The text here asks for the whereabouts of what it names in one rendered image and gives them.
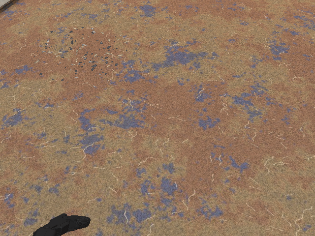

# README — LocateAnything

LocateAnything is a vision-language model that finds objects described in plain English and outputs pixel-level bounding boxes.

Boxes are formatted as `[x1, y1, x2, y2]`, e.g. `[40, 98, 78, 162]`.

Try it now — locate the left robot hand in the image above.
[33, 213, 91, 236]

